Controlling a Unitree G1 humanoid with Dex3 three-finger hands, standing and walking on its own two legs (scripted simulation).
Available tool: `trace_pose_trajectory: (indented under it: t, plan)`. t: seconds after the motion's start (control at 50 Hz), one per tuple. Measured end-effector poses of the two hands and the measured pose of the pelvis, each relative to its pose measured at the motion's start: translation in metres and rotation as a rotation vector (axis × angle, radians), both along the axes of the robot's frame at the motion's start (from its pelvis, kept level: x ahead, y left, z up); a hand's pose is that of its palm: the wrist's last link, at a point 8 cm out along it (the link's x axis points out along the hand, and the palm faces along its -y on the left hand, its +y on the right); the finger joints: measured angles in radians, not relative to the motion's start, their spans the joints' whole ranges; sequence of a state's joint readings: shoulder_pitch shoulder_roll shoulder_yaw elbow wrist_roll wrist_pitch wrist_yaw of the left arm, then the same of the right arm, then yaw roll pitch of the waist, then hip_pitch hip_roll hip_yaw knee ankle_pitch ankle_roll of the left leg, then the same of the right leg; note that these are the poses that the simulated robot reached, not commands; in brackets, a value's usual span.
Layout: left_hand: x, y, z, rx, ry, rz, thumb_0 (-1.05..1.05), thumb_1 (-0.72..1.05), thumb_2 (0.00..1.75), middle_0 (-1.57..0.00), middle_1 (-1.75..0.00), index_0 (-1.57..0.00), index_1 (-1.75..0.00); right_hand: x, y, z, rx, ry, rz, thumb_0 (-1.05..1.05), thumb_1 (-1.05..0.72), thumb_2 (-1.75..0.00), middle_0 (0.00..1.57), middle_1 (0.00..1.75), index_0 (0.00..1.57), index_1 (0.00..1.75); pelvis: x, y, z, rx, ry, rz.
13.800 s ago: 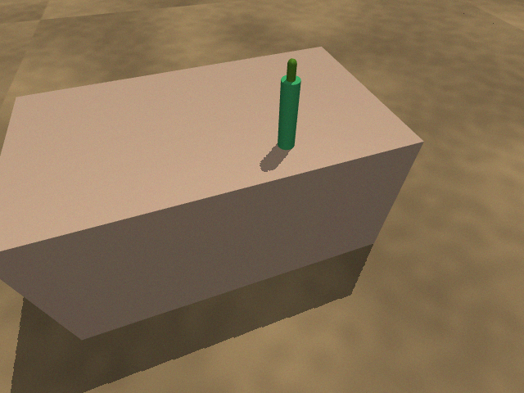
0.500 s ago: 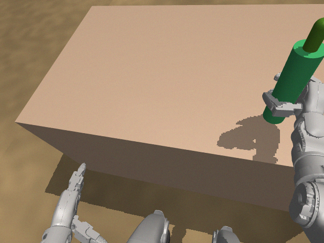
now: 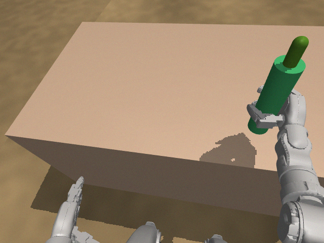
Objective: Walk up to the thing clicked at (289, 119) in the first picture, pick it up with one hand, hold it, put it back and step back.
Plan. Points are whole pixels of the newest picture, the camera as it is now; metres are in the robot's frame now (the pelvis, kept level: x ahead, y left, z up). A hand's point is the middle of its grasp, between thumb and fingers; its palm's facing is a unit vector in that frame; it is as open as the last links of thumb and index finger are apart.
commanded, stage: lift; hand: right
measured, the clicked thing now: (274, 93) +0.46 -0.17 +0.11
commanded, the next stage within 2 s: hold in 1.06 s
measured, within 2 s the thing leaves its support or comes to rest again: neither
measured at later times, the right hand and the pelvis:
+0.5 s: hand (277, 113) +0.40 -0.16 +0.12, palm faces +0.12 +0.99 -0.02, open 7.7 cm; pelvis +0.01 +0.01 +0.04, yaw -1 degrees
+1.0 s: hand (286, 121) +0.35 -0.16 +0.15, palm faces +0.13 +0.99 -0.03, open 7.7 cm; pelvis +0.01 +0.01 +0.05, yaw -1 degrees
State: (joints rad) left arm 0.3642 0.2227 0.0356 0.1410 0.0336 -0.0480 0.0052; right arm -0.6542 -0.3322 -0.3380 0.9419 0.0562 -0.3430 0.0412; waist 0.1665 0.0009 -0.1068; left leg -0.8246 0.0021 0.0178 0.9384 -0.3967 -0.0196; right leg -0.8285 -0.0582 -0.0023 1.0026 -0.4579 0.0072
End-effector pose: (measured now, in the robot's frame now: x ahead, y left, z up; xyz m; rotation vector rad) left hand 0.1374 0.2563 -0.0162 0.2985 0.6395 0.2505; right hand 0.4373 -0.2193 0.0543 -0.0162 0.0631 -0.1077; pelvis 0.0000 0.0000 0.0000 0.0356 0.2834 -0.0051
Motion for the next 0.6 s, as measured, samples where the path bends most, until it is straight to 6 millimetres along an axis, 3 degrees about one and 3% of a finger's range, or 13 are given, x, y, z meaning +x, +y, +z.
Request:
trace_pose_trajectory:
  t: [0.3, 0.6]
  plan:
    - [0.014, 0.001, 0.002, -0.064, -0.012, 0.018, -0.01, -0.54, 0.06, -0.05, -0.05, -0.05, -0.05, -0.041, 0.001, 0.053, -0.017, -0.038, -0.016, -0.02, 0.17, -1.14, 0.82, 1.19, 0.86, 1.20, 0.008, 0.003, 0.024, -0.020, -0.114, -0.005]
    - [0.018, 0.009, 0.007, -0.075, -0.029, 0.042, -0.01, -0.53, 0.05, -0.05, -0.05, -0.05, -0.05, -0.081, 0.008, 0.077, -0.011, -0.045, -0.012, -0.02, 0.17, -1.15, 0.82, 1.19, 0.86, 1.19, 0.008, 0.009, 0.039, -0.034, -0.201, -0.007]
